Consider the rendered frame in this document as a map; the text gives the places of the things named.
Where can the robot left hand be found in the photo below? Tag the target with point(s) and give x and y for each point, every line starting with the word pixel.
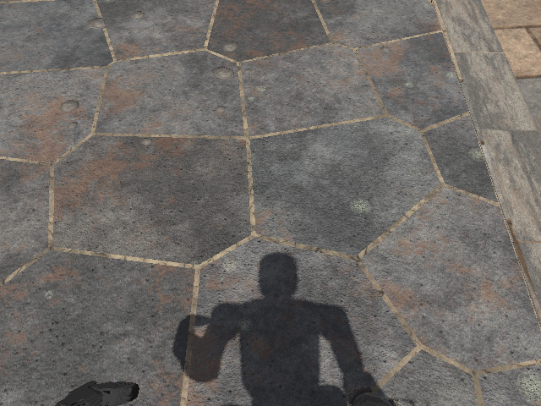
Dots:
pixel 104 394

